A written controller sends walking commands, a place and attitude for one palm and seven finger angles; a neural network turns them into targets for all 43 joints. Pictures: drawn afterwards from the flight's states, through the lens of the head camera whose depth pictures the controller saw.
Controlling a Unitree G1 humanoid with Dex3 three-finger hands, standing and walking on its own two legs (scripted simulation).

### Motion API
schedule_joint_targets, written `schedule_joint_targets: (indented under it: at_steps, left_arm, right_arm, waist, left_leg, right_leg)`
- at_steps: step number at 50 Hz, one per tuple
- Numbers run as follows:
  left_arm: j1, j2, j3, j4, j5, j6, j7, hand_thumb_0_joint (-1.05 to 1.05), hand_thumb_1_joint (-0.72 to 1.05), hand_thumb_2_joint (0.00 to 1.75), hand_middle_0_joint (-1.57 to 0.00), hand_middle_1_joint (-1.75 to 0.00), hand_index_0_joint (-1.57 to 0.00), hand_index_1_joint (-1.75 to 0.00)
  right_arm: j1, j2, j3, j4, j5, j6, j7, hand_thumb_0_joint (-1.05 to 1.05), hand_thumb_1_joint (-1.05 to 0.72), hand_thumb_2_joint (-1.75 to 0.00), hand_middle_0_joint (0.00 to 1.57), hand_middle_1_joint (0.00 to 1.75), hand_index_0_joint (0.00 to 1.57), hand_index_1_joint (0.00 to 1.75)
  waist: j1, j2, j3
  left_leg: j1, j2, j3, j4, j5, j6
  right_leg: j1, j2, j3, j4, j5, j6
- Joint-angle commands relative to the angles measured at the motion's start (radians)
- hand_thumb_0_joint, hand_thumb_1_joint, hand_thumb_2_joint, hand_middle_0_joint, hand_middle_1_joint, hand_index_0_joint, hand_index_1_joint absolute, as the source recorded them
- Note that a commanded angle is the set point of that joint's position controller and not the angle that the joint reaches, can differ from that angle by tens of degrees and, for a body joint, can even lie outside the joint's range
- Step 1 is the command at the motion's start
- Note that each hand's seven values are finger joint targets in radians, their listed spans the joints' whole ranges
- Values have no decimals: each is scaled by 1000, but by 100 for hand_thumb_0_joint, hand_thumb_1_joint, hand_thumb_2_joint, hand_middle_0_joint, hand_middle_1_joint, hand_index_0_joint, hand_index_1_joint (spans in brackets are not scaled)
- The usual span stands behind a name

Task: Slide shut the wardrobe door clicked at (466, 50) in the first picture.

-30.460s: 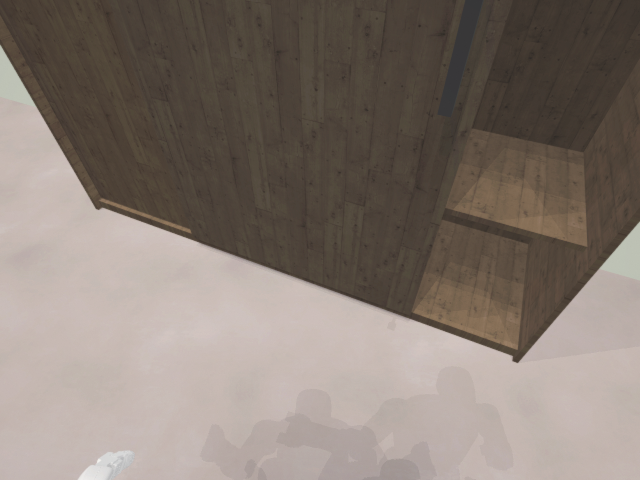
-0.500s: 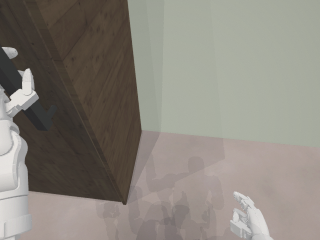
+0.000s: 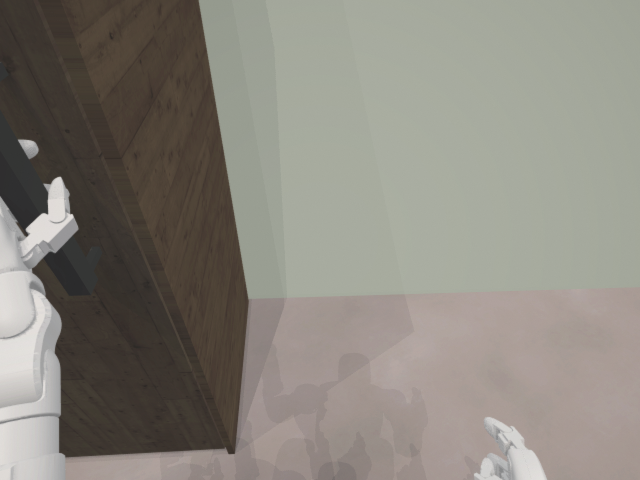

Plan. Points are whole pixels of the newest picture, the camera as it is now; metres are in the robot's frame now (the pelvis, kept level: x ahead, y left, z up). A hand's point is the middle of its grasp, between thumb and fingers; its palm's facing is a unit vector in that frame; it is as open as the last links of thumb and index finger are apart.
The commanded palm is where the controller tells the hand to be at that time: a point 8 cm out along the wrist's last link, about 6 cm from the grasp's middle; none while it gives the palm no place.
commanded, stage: stop walking and hold the door there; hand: left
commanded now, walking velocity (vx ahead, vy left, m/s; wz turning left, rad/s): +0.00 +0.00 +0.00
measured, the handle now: (44, 194) +0.35 +0.32 +0.21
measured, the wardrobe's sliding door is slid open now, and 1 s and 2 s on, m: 0.00 0.00 0.00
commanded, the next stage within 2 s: loosen the grip on the handle in 1.94 s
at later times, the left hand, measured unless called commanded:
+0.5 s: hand (60, 216) +0.32 +0.29 +0.21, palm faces +0.55 -0.83 -0.10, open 6.9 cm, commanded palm +0.27 +0.30 +0.21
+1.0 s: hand (58, 219) +0.31 +0.29 +0.21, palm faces +0.47 -0.88 -0.11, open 7.0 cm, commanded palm +0.27 +0.31 +0.21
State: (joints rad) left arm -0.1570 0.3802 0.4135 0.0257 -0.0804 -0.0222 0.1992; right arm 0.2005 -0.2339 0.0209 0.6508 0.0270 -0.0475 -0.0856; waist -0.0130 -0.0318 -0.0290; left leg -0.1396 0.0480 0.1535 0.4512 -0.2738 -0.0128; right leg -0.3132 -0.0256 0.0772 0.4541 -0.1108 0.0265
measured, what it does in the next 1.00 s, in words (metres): shifts its weight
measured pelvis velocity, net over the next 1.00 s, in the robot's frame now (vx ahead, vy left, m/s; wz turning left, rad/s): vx -0.01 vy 0.06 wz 0.03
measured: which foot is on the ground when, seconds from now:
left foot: down 0.00-1.00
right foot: down 0.00-1.00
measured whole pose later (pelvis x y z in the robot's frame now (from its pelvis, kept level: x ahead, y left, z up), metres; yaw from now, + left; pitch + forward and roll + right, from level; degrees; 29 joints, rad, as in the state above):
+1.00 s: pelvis -0.01 +0.06 -0.01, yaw +2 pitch -1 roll +1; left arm -0.19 0.28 0.29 -0.04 -0.08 -0.05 0.19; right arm 0.18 -0.22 0.03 0.65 0.02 0.01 -0.06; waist 0.01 0.04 0.01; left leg -0.24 -0.03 0.16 0.60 -0.34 0.07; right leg -0.31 -0.05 -0.06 0.61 -0.25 0.00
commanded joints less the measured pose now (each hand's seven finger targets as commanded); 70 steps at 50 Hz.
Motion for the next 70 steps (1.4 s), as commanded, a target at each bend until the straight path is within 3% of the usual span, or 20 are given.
schedule_joint_targets:
  at_steps: [1,9,12,24,33,38,43,45,47,48,49,50,51,52,54,55,57,59,62,70]
  left_arm:
    - [-307,184,-62,-328,43,-152,-41,0,90,90,-45,-140,-45,-140]
    - [-300,185,-58,-356,41,-161,-42,0,90,90,-45,-140,-45,-140]
    - [-309,125,-117,-399,37,-165,-51,0,90,90,-45,-140,-45,-140]
    - [-251,156,-75,-393,33,-167,-45,0,90,90,-45,-140,-45,-140]
    - [-206,197,-56,-404,44,-154,-38,0,90,90,-45,-140,-45,-140]
    - [-266,166,-108,-439,40,-148,-45,0,90,90,-45,-140,-45,-140]
    - [-325,84,-179,-449,33,-166,-63,0,90,90,-45,-140,-45,-140]
    - [-336,82,-174,-396,33,-165,-62,0,90,90,-45,-140,-45,-140]
    - [-338,67,-195,-402,30,-158,-62,0,90,90,-45,-140,-45,-140]
    - [-350,64,-207,-409,34,-157,-63,0,90,90,-45,-140,-45,-140]
    - [-344,83,-207,-403,35,-153,-61,0,90,90,-45,-140,-45,-140]
    - [-344,110,-174,-390,29,-140,-57,0,90,90,-45,-140,-45,-140]
    - [-337,103,-166,-365,24,-130,-56,0,90,90,-45,-140,-45,-140]
    - [-333,41,-234,-389,20,-119,-60,0,90,90,-45,-140,-45,-140]
    - [-354,26,-252,-464,28,-128,-58,0,90,90,-45,-140,-45,-140]
    - [-343,30,-248,-457,33,-131,-55,0,90,90,-45,-140,-45,-140]
    - [-314,0,-290,-455,34,-135,-62,0,90,90,-45,-140,-45,-140]
    - [-318,-27,-313,-450,45,-132,-67,0,90,90,-45,-140,-45,-140]
    - [-310,-48,-345,-473,41,-127,-73,0,90,90,-45,-140,-45,-140]
    - [-309,-13,-323,-472,46,-116,-76,0,90,90,-45,-140,-45,-140]
  right_arm:
    - [-176,-124,-45,-149,1,-53,-7,0,-90,-90,20,30,20,30]
    - [-154,-115,-52,-122,-4,-64,-7,0,-90,-90,20,30,20,30]
    - [-167,-104,-50,-128,-3,-67,-7,0,-90,-90,20,30,20,30]
    - [-165,-105,-55,-134,-4,-46,-8,0,-90,-90,20,30,20,30]
    - [-156,-109,-70,-165,-2,20,-8,0,-90,-90,20,30,20,30]
    - [-188,-109,-63,-187,4,43,-11,0,-90,-90,20,30,20,30]
    - [-207,-106,-45,-187,4,28,0,0,-90,-90,20,30,20,30]
    - [-180,-106,-40,-165,-2,7,11,0,-90,-90,20,30,20,30]
    - [-190,-108,-36,-160,1,-5,23,0,-90,-90,20,30,20,30]
    - [-201,-105,-31,-165,0,-7,21,0,-90,-90,20,30,20,30]
    - [-195,-95,-28,-168,-3,-5,17,0,-90,-90,20,30,20,30]
    - [-176,-97,-29,-158,-9,-3,12,0,-90,-90,20,30,20,30]
    - [-149,-102,-35,-140,-8,-4,12,0,-90,-90,20,30,20,30]
    - [-160,-103,-35,-138,-1,0,10,0,-90,-90,20,30,20,30]
    - [-168,-100,-26,-143,-9,-14,0,0,-90,-90,20,30,20,30]
    - [-169,-105,-28,-147,-8,-17,0,0,-90,-90,20,30,20,30]
    - [-192,-91,-19,-148,-16,-21,8,0,-90,-90,20,30,20,30]
    - [-184,-86,-20,-136,-27,-20,17,0,-90,-90,20,30,20,30]
    - [-185,-80,-16,-136,-28,-23,24,0,-90,-90,20,30,20,30]
    - [-200,-76,-7,-134,-35,-21,22,0,-90,-90,20,30,20,30]
  waist:
    - [26,172,-149]
    - [17,105,-212]
    - [10,134,-211]
    - [9,121,-212]
    - [-1,32,-276]
    - [-2,66,-286]
    - [17,317,-188]
    - [25,229,-157]
    - [33,105,-204]
    - [27,40,-217]
    - [9,-81,-249]
    - [1,-109,-228]
    - [5,-123,-230]
    - [2,-141,-224]
    - [10,35,-281]
    - [17,129,-298]
    - [12,253,-274]
    - [15,198,-213]
    - [13,151,-196]
    - [16,207,-170]
  left_leg:
    - [-67,80,-106,-169,16,57]
    - [26,57,-83,-91,211,37]
    - [53,55,-82,-90,249,31]
    - [59,54,-79,-70,298,24]
    - [-18,-4,-77,69,298,15]
    - [24,29,-112,4,332,35]
    - [-7,171,-226,-95,382,165]
    - [30,171,-225,-60,479,157]
    - [69,135,-189,43,505,101]
    - [-16,100,-172,106,424,70]
    - [-114,36,-141,171,263,32]
    - [-138,-22,-138,183,33,8]
    - [-126,-28,-179,152,-67,8]
    - [-90,-17,-190,84,-10,16]
    - [79,50,-207,-64,314,39]
    - [172,113,-270,-65,521,26]
    - [347,185,-340,-133,779,-48]
    - [326,186,-316,-167,762,-89]
    - [352,168,-250,-153,811,-78]
    - [271,163,-213,-200,654,-53]
  right_leg:
    - [113,17,-26,11,28,-25]
    - [128,-7,-5,14,237,-33]
    - [114,-4,-11,24,252,-34]
    - [127,-12,-15,20,307,-35]
    - [185,-150,62,40,530,-52]
    - [110,-130,-12,131,384,-21]
    - [-71,-13,-140,434,-307,6]
    - [-81,-20,-139,319,-307,-10]
    - [41,-39,-130,64,-102,-23]
    - [155,-88,-41,-6,152,-52]
    - [236,-211,165,-20,325,-113]
    - [192,-293,256,-76,302,-159]
    - [176,-294,221,-91,197,-170]
    - [160,-258,181,-69,132,-154]
    - [130,-102,1,74,136,-69]
    - [56,-41,-64,153,117,-40]
    - [-124,4,-89,251,-241,-31]
    - [-143,7,-77,307,-290,-38]
    - [-112,10,-89,234,-197,-33]
    - [-8,18,-82,75,-114,-40]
